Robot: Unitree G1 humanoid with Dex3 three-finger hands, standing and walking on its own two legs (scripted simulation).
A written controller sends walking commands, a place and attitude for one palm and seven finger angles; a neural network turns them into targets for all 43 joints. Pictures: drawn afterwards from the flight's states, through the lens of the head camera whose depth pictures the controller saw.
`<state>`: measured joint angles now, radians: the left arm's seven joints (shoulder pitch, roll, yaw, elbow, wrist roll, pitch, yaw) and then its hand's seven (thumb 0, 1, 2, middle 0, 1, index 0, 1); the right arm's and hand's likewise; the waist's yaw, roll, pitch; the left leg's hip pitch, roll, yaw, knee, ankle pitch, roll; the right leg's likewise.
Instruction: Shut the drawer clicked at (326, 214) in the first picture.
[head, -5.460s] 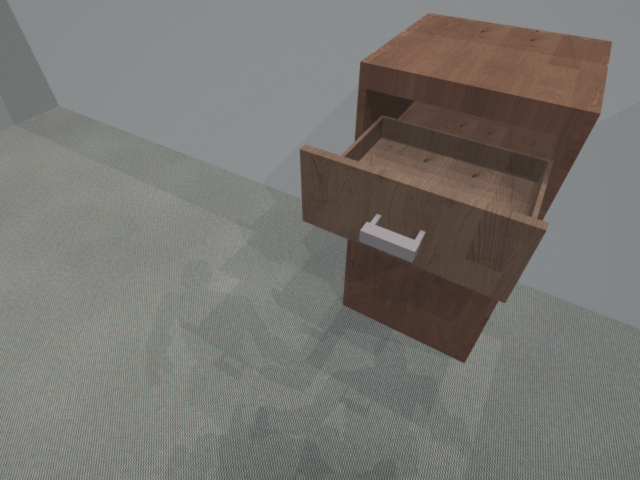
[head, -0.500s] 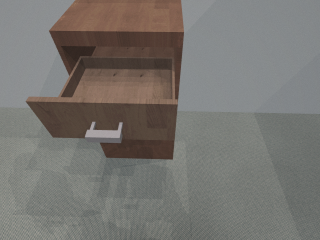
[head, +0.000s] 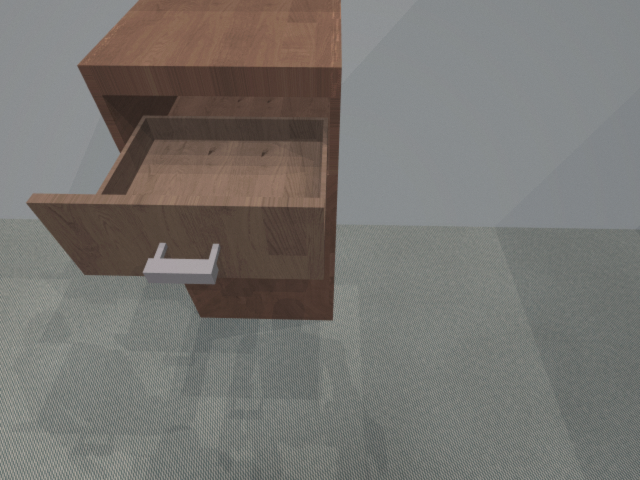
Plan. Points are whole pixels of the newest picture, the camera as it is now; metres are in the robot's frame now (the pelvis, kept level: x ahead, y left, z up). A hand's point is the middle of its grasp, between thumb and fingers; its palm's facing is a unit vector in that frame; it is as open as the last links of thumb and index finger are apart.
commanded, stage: shuffle to correct the standing spot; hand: left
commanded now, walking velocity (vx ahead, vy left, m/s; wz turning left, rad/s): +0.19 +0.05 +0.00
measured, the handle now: (185, 259) +0.42 +0.24 +0.00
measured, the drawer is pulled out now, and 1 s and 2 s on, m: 0.29 0.29 0.29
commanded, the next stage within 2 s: come to a stop and stand still in 0.46 s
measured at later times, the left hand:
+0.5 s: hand out of the picture +0.07 +0.18 -0.19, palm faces +0.08 -0.97 -0.22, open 7.4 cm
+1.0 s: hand (193, 455) +0.18 +0.21 -0.17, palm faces +0.02 -0.97 -0.25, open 7.4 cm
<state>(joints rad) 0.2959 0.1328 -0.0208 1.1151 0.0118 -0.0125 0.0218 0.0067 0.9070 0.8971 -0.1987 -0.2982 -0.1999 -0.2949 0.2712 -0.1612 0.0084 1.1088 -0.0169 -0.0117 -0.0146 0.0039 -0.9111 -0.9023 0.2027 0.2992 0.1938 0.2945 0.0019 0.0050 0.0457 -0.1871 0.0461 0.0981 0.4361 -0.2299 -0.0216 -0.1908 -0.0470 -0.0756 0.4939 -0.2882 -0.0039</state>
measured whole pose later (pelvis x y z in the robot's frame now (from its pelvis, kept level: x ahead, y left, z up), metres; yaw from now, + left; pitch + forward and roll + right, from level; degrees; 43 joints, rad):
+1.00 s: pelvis +0.11 +0.02 -0.01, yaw -1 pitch +0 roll +1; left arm 0.19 0.17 0.04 0.95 0.02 0.03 0.03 0.00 0.91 0.90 -0.20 -0.30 -0.20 -0.29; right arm 0.12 -0.16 -0.03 0.96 -0.03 0.01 -0.02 0.00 -0.92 -0.90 0.21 0.30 0.20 0.30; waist 0.01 0.02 0.08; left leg -0.36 0.04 0.12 0.50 -0.15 0.02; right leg -0.36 -0.03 -0.05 0.79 -0.41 0.00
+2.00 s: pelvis +0.14 +0.01 +0.00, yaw -1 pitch -1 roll +0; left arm 0.29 0.14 -0.02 1.13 0.01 -0.01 0.04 0.01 0.92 0.90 -0.20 -0.30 -0.20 -0.29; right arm 0.28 -0.15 0.01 1.13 -0.01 -0.02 -0.04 0.01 -0.92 -0.90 0.20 0.30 0.19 0.29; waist 0.00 -0.01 0.02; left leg -0.12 -0.03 0.12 0.42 -0.28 0.05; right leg -0.14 -0.03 -0.07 0.45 -0.30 -0.01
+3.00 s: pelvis +0.12 +0.00 -0.01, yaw +2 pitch +2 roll +1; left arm 0.44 0.18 -0.01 0.11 -0.12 -0.07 0.11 0.05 0.96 0.90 -0.27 -0.38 -0.27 -0.38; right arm 0.32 -0.28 -0.02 0.83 0.02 -0.28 -0.06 0.02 -0.92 -0.90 0.21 0.30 0.20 0.29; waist -0.03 0.06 -0.06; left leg -0.30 -0.02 0.07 0.57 -0.31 0.04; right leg -0.29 -0.04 -0.11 0.61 -0.35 -0.02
